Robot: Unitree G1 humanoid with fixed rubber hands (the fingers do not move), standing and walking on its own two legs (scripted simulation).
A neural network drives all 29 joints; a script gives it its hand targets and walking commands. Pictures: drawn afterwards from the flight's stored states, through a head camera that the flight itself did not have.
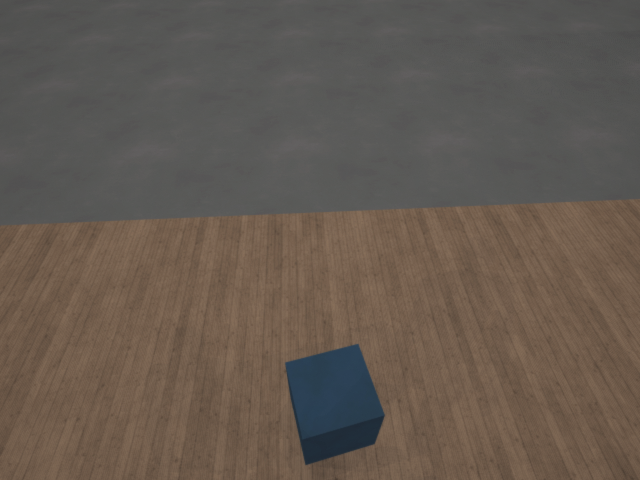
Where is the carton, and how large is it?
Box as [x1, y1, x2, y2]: [285, 344, 384, 464]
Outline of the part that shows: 358,344 285,362 290,396 305,464 374,443 384,414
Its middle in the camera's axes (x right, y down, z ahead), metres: +0.04 +0.46 +1.10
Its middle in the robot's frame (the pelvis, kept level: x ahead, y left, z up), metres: +0.45 -0.03 -0.65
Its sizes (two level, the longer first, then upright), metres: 0.210 0.200 0.250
